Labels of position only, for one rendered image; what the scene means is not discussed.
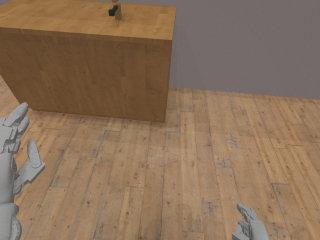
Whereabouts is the left robot forearm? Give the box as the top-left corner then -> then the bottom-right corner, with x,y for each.
0,203 -> 22,240

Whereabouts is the tap lever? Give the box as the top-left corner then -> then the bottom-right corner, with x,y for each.
108,5 -> 118,16

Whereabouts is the counter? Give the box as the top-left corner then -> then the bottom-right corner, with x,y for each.
0,0 -> 177,123

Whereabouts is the robot left hand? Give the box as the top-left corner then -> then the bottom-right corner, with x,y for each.
0,102 -> 45,205

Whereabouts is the robot right hand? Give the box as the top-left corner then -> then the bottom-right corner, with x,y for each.
232,203 -> 270,240

